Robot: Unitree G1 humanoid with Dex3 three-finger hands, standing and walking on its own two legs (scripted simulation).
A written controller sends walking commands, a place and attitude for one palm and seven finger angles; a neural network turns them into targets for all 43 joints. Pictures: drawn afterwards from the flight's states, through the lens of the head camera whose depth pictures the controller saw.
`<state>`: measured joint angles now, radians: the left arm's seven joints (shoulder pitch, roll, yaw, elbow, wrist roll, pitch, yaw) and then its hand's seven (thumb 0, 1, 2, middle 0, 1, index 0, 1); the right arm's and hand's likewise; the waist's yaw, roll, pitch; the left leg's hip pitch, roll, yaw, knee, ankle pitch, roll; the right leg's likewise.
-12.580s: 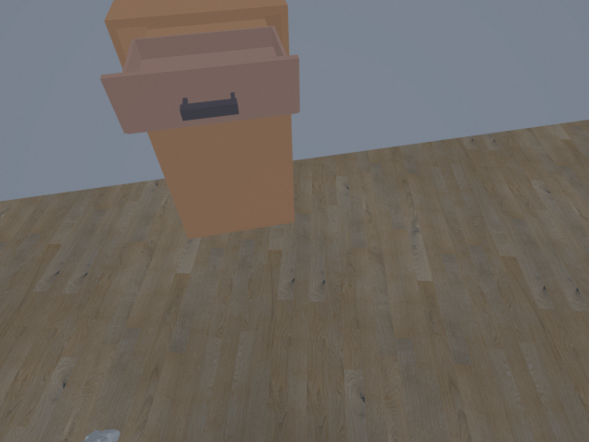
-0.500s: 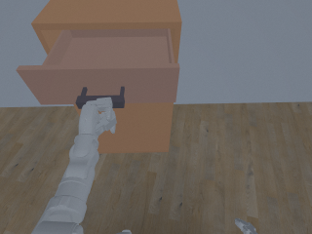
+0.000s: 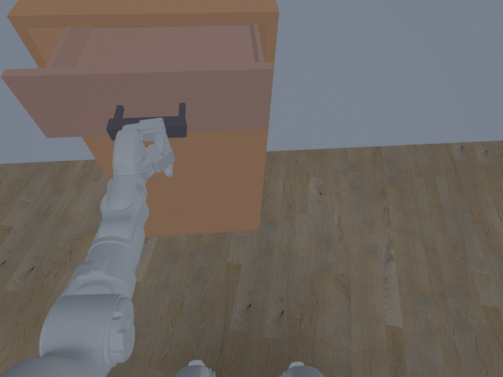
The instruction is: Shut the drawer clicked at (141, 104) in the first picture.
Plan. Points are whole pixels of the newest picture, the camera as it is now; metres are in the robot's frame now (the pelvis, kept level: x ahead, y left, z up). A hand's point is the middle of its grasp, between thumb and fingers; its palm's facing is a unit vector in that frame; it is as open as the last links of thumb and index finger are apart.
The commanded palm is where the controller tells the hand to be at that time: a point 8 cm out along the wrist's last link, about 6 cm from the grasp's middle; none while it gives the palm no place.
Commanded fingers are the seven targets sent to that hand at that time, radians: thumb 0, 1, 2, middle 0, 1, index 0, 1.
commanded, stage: push the drawer shut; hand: left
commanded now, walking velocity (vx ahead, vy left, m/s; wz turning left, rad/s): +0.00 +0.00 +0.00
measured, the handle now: (149, 118) +0.53 +0.17 +0.09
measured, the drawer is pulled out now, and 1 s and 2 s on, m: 0.14 0.02 0.00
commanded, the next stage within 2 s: pull the fist back off the drawer in 1.56 s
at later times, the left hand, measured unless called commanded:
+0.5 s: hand (173, 129) +0.50 +0.12 +0.09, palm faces +0.04 -1.00 -0.02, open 3.2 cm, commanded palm +0.49 +0.17 +0.09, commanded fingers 0.00 0.90 0.90 -1.40 -1.60 -1.40 -1.60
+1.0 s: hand (177, 101) +0.58 +0.12 +0.09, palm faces +0.05 -1.00 -0.03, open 3.2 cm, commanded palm +0.56 +0.17 +0.09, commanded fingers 0.00 0.90 0.90 -1.40 -1.60 -1.40 -1.60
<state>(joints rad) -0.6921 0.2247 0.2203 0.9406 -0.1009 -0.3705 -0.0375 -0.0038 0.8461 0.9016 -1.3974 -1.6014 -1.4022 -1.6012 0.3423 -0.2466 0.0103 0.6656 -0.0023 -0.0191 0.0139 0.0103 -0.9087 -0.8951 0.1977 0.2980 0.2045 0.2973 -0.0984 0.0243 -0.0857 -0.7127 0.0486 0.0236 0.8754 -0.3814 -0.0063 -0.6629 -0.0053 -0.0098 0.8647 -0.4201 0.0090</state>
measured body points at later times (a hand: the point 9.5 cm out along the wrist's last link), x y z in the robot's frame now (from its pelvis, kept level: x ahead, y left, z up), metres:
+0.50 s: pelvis +0.00 +0.00 -0.01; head +0.09 +0.00 +0.43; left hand +0.50 +0.18 +0.09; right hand +0.01 -0.26 -0.13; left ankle +0.03 +0.12 -0.69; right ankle +0.00 -0.13 -0.69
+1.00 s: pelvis +0.00 +0.00 -0.02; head +0.15 +0.01 +0.40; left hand +0.57 +0.18 +0.09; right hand -0.05 -0.25 -0.13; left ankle +0.03 +0.12 -0.69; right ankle +0.00 -0.13 -0.69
